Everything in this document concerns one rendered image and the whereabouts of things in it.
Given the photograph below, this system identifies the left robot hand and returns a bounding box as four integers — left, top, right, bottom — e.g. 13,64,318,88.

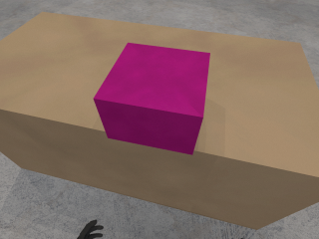
77,219,104,239

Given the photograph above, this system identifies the carton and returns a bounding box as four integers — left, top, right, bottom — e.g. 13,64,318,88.
94,43,210,155

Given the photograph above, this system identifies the pedestal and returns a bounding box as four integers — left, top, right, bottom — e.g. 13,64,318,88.
0,12,319,230

